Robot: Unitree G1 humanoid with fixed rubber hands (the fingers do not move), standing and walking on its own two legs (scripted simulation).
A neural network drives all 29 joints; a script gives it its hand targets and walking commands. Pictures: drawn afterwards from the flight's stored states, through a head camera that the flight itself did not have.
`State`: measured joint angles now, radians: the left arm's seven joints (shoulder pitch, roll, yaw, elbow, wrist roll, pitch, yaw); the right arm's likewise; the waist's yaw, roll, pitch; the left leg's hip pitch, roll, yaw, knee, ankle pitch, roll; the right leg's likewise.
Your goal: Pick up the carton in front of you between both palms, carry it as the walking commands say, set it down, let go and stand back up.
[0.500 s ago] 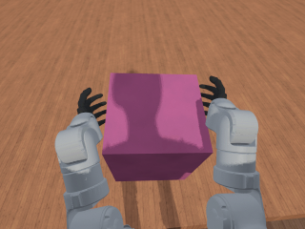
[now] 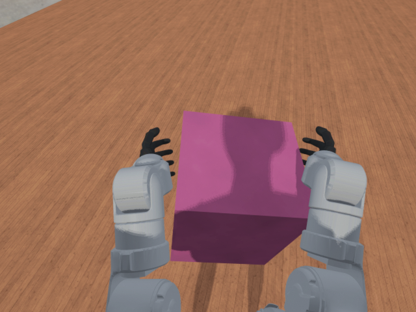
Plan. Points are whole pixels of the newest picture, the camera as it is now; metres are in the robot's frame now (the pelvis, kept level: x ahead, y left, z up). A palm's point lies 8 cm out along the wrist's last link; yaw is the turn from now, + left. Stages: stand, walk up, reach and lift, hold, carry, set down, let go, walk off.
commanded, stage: carry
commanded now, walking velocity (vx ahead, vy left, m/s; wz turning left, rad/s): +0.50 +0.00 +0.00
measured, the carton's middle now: (227, 195) +0.34 +0.04 +0.05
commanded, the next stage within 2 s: none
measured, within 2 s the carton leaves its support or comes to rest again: neither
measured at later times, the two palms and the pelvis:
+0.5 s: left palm (202, 56) +0.61 +0.13 +0.22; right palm (334, 59) +0.61 -0.17 +0.22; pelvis +0.28 +0.00 +0.07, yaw +1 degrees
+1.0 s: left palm (224, 33) +0.87 +0.10 +0.18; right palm (320, 36) +0.88 -0.19 +0.18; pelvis +0.58 -0.05 +0.08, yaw +2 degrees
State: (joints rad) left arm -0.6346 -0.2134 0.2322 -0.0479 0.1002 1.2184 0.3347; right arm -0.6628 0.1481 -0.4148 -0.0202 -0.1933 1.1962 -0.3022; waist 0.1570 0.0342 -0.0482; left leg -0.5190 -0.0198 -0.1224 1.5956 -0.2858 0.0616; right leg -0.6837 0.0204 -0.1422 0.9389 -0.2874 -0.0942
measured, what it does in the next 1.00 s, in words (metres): climbs: left foot, then right foot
